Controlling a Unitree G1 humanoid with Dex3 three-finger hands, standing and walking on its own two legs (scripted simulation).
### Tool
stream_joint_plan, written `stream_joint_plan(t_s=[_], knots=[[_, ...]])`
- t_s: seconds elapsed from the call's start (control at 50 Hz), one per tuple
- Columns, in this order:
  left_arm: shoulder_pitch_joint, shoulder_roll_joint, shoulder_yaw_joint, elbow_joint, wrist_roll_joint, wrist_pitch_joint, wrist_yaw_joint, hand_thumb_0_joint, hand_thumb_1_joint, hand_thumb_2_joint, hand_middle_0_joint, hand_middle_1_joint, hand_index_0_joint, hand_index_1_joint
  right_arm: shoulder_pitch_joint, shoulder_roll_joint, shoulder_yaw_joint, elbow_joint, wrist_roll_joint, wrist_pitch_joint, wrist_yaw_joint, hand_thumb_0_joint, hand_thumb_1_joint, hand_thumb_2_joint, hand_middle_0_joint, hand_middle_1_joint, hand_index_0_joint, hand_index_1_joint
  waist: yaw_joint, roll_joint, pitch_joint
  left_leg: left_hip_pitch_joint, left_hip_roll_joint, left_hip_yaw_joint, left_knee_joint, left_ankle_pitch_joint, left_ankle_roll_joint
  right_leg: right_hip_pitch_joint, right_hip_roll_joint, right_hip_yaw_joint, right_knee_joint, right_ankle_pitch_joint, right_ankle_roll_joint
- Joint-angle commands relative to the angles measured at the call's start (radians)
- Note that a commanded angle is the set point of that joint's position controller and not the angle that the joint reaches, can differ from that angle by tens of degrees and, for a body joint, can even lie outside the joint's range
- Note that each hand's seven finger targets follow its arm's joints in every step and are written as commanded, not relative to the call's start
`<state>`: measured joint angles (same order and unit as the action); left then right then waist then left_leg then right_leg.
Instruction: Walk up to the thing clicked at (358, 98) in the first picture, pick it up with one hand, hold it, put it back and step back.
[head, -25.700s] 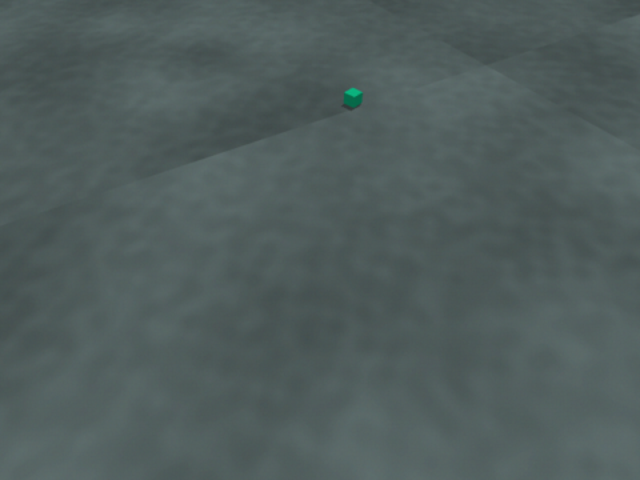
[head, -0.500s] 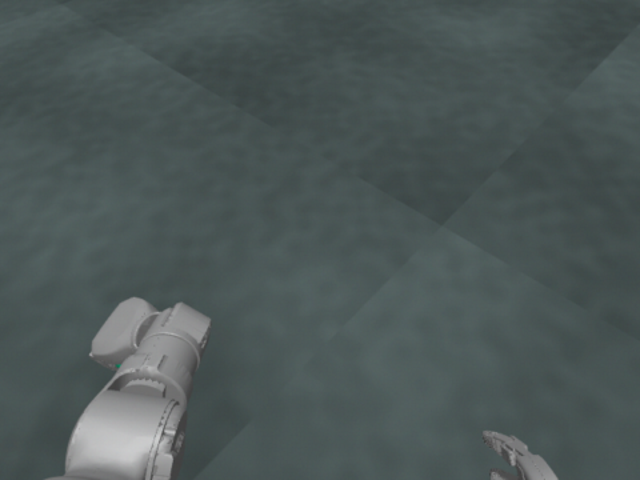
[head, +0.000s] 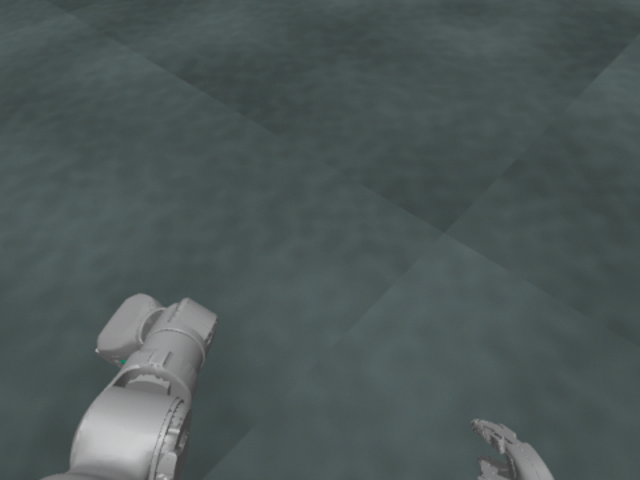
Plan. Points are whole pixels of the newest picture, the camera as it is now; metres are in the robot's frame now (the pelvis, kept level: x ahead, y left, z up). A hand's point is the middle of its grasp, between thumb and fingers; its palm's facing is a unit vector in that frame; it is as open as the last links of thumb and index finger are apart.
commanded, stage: hold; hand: left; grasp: from above
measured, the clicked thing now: (165, 355) +0.32 +0.23 -0.07
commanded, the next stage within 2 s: crouch in 0.48 s
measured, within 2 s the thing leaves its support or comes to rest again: neither
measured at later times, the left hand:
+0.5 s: hand (156, 340) +0.32 +0.23 -0.03, palm faces -0.15 -0.44 -0.89, open 10.3 cm
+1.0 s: hand (168, 372) +0.31 +0.24 -0.11, palm faces -0.27 -0.40 -0.88, open 10.3 cm
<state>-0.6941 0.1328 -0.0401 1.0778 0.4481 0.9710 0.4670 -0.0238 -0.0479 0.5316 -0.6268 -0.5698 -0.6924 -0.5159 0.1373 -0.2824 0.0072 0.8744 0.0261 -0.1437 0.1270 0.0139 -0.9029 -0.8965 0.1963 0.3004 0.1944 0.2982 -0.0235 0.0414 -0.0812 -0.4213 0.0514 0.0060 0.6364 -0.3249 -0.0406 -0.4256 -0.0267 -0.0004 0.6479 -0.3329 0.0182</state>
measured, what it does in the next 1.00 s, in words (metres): stands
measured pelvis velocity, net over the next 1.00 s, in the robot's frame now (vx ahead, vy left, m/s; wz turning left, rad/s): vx -0.01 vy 0.00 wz -0.01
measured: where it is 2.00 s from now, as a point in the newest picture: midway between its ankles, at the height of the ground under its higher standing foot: outside the picture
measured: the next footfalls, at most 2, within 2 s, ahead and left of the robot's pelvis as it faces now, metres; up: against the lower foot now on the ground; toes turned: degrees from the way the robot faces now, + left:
none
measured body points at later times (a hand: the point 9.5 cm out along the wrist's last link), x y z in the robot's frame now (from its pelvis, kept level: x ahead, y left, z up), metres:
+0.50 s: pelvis +0.00 +0.00 +0.00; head +0.03 -0.02 +0.45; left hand +0.33 +0.25 +0.02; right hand +0.13 -0.25 -0.12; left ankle +0.00 +0.15 -0.72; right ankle -0.01 -0.13 -0.72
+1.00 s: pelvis -0.01 +0.00 -0.02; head +0.06 +0.01 +0.42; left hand +0.32 +0.25 -0.06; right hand +0.09 -0.27 -0.14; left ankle +0.00 +0.15 -0.72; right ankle -0.01 -0.13 -0.72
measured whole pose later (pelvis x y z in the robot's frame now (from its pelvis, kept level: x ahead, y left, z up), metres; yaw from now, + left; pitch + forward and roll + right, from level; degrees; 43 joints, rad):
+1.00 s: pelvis -0.01 +0.00 -0.02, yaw +0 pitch +14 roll +0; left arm -0.80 0.20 0.05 1.37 0.53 0.78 0.54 -0.03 -0.01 0.51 -0.60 -0.57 -0.66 -0.52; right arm 0.18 -0.27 -0.03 0.89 -0.01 -0.19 0.13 0.01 -0.86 -0.88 0.20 0.30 0.20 0.30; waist -0.06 -0.01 -0.11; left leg -0.69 0.07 -0.01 0.81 -0.37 -0.05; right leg -0.69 -0.01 0.00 0.81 -0.37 0.01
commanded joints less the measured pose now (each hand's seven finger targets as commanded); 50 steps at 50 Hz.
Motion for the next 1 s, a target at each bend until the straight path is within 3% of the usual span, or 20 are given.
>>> stream_joint_plan(t_s=[0.0,0.02,0.04,0.12,0.16,0.18,0.22,0.28,0.34,0.42,0.48,0.54,0.56,0.58,0.62,0.66,0.74,0.86,0.94,0.98], knots=[[-0.435,0.196,-0.02,-0.156,0.078,-0.004,0.049,0.0,0.605,0.78,-1.013,-0.617,-0.963,-0.671,-0.058,-0.135,-0.045,-0.112,0.002,-0.038,-0.003,0.0,-0.899,-0.899,0.2,0.3,0.199,0.3,0.001,-0.056,-0.335,0.12,-0.059,0.039,-0.054,0.313,0.035,0.163,0.055,-0.029,-0.066,0.349,-0.02],[-0.442,0.178,-0.029,-0.182,0.076,-0.004,0.048,0.0,0.587,0.781,-1.002,-0.626,-0.953,-0.679,-0.061,-0.131,-0.044,-0.116,0.003,-0.039,-0.002,0.0,-0.902,-0.9,0.2,0.3,0.199,0.3,-0.002,-0.06,-0.341,0.128,-0.059,0.036,-0.054,0.322,0.036,0.168,0.056,-0.032,-0.061,0.362,-0.019],[-0.449,0.214,-0.009,-0.18,0.076,-0.004,0.05,0.0,0.596,0.791,-1.009,-0.627,-0.958,-0.682,-0.057,-0.138,-0.05,-0.114,0.002,-0.039,-0.002,0.0,-0.901,-0.9,0.2,0.3,0.199,0.3,0.009,-0.047,-0.345,0.121,-0.06,0.038,-0.055,0.325,0.035,0.172,0.056,-0.032,-0.061,0.36,-0.021],[-0.455,0.173,-0.027,-0.166,0.069,-0.002,0.049,0.0,0.587,0.77,-1.002,-0.605,-0.951,-0.66,-0.057,-0.136,-0.048,-0.113,0.005,-0.036,-0.002,0.0,-0.899,-0.899,0.2,0.3,0.199,0.3,-0.008,-0.037,-0.332,0.138,-0.057,0.035,-0.057,0.346,0.032,0.163,0.059,-0.035,-0.059,0.377,-0.024],[-0.449,0.224,-0.003,-0.164,0.073,-0.005,0.053,0.0,0.608,0.791,-1.024,-0.606,-0.97,-0.664,-0.053,-0.143,-0.055,-0.115,0.004,-0.036,-0.003,0.0,-0.899,-0.899,0.2,0.3,0.199,0.3,0.011,-0.025,-0.324,0.125,-0.058,0.037,-0.061,0.335,0.03,0.163,0.059,-0.039,-0.059,0.354,-0.027],[-0.467,0.194,-0.012,-0.168,0.067,-0.008,0.05,0.0,0.598,0.778,-1.012,-0.603,-0.96,-0.659,-0.054,-0.14,-0.054,-0.112,0.003,-0.034,-0.003,0.0,-0.899,-0.899,0.2,0.3,0.199,0.3,-0.009,-0.035,-0.341,0.139,-0.057,0.037,-0.055,0.342,0.032,0.161,0.059,-0.034,-0.06,0.37,-0.024],[-0.48,0.176,-0.027,-0.182,0.061,-0.005,0.05,0.0,0.598,0.819,-1.021,-0.619,-0.963,-0.681,-0.058,-0.137,-0.051,-0.119,0.007,-0.036,-0.003,0.0,-0.901,-0.9,0.2,0.3,0.199,0.3,-0.008,-0.032,-0.336,0.145,-0.056,0.033,-0.065,0.333,0.032,0.162,0.06,-0.04,-0.065,0.357,-0.025],[-0.472,0.219,-0.002,-0.16,0.062,-0.008,0.045,0.0,0.603,0.791,-1.019,-0.611,-0.966,-0.668,-0.046,-0.146,-0.057,-0.112,0.008,-0.036,-0.005,0.0,-0.9,-0.9,0.2,0.3,0.199,0.3,0.002,-0.031,-0.342,0.138,-0.055,0.035,-0.063,0.344,0.031,0.169,0.06,-0.04,-0.059,0.364,-0.026],[-0.505,0.211,-0.007,-0.166,0.065,-0.012,0.042,0.0,0.599,0.82,-1.029,-0.608,-0.968,-0.673,-0.042,-0.144,-0.058,-0.112,0.007,-0.034,-0.006,0.0,-0.901,-0.9,0.2,0.3,0.199,0.3,-0.01,-0.042,-0.353,0.142,-0.055,0.033,-0.06,0.352,0.032,0.17,0.058,-0.038,-0.06,0.38,-0.024],[-0.487,0.223,0.0,-0.162,0.069,-0.01,0.034,0.0,0.611,0.769,-1.024,-0.591,-0.971,-0.648,-0.049,-0.142,-0.058,-0.113,0.011,-0.032,-0.007,0.0,-0.899,-0.9,0.2,0.3,0.199,0.3,0.002,-0.044,-0.364,0.14,-0.059,0.039,-0.061,0.35,0.035,0.178,0.056,-0.035,-0.068,0.386,-0.021],[-0.453,0.197,-0.015,-0.126,0.073,-0.002,0.026,0.0,0.63,0.827,-1.051,-0.614,-0.991,-0.679,-0.045,-0.138,-0.057,-0.112,0.011,-0.034,-0.006,0.0,-0.9,-0.9,0.2,0.3,0.199,0.3,0.003,-0.063,-0.339,0.119,-0.06,0.039,-0.066,0.328,0.038,0.177,0.054,-0.035,-0.076,0.367,-0.019],[-0.455,0.196,-0.017,-0.143,0.075,-0.007,0.027,0.0,0.631,0.795,-1.051,-0.597,-0.993,-0.659,-0.048,-0.133,-0.056,-0.117,0.014,-0.036,-0.006,0.0,-0.899,-0.9,0.2,0.3,0.199,0.3,0.006,-0.056,-0.333,0.119,-0.061,0.044,-0.07,0.314,0.038,0.176,0.053,-0.032,-0.085,0.353,-0.019],[-0.439,0.189,-0.016,-0.134,0.072,-0.004,0.028,0.0,0.67,0.844,-1.028,-0.677,-1.008,-0.739,-0.051,-0.135,-0.057,-0.118,0.015,-0.034,-0.006,0.0,-0.893,-0.901,0.2,0.3,0.2,0.3,0.004,-0.064,-0.338,0.125,-0.061,0.043,-0.068,0.323,0.039,0.177,0.054,-0.032,-0.082,0.365,-0.019],[-0.433,0.183,-0.02,-0.138,0.073,-0.003,0.028,0.0,0.59,0.82,-0.948,-0.749,-0.928,-0.739,-0.045,-0.135,-0.056,-0.119,0.014,-0.034,-0.005,0.0,-0.842,-0.882,0.202,0.3,0.202,0.3,0.004,-0.075,-0.34,0.125,-0.062,0.043,-0.066,0.328,0.041,0.173,0.054,-0.031,-0.086,0.378,-0.016],[-0.422,0.208,-0.003,-0.109,0.077,-0.005,0.03,0.0,0.547,0.725,-0.881,-0.697,-0.896,-0.686,-0.044,-0.139,-0.059,-0.116,0.013,-0.035,-0.003,0.0,-0.856,-0.887,0.201,0.3,0.201,0.3,0.007,-0.095,-0.344,0.109,-0.061,0.044,-0.062,0.328,0.043,0.183,0.05,-0.026,-0.086,0.392,-0.014],[-0.438,0.207,-0.001,-0.088,0.071,-0.018,0.029,0.0,0.556,0.739,-0.888,-0.689,-0.899,-0.681,-0.037,-0.136,-0.063,-0.102,0.009,-0.035,-0.006,0.0,-0.854,-0.886,0.201,0.3,0.201,0.3,-0.002,-0.079,-0.309,0.095,-0.056,0.047,-0.061,0.316,0.04,0.161,0.048,-0.02,-0.087,0.375,-0.017],[-0.416,0.213,-0.006,-0.018,0.093,-0.056,0.032,0.0,0.551,0.768,-0.89,-0.722,-0.9,-0.715,-0.002,-0.13,-0.058,-0.09,0.006,-0.041,-0.01,0.0,-0.857,-0.887,0.201,0.3,0.201,0.3,-0.016,-0.112,-0.274,0.064,-0.053,0.048,-0.051,0.288,0.045,0.128,0.046,-0.017,-0.086,0.36,-0.017],[-0.462,0.217,0.014,0.086,0.124,-0.154,0.077,0.0,0.603,0.715,-0.937,-0.686,-0.95,-0.677,0.064,-0.128,-0.072,-0.052,-0.015,-0.063,-0.015,0.0,-0.861,-0.888,0.201,0.3,0.201,0.3,-0.047,-0.107,-0.282,-0.047,-0.042,0.055,0.03,0.222,0.042,0.024,0.043,0.001,-0.032,0.295,-0.024],[-0.516,0.268,0.082,0.181,0.138,-0.221,0.146,0.0,0.574,0.707,-0.916,-0.672,-0.929,-0.663,0.085,-0.135,-0.086,-0.038,-0.047,-0.077,-0.009,0.0,-0.862,-0.887,0.2,0.3,0.201,0.3,-0.069,-0.064,-0.388,-0.219,-0.032,0.052,0.227,0.233,0.028,-0.121,0.043,0.009,0.164,0.332,-0.024],[-0.523,0.288,0.122,0.259,0.149,-0.249,0.19,0.0,0.482,0.677,-0.872,-0.637,-0.879,-0.634,0.094,-0.13,-0.089,-0.032,-0.066,-0.081,0.003,0.0,-0.869,-0.889,0.2,0.3,0.2,0.3,-0.073,-0.054,-0.417,-0.338,-0.033,0.047,0.333,0.223,0.02,-0.226,0.047,0.007,0.286,0.338,-0.029]])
